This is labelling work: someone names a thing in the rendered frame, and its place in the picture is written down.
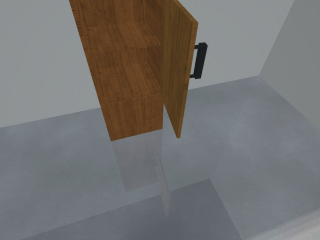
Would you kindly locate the cupboard door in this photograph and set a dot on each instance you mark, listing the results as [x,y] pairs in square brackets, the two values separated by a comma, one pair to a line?
[178,38]

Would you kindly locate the handle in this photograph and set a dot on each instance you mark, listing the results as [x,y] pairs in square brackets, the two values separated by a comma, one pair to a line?
[200,59]

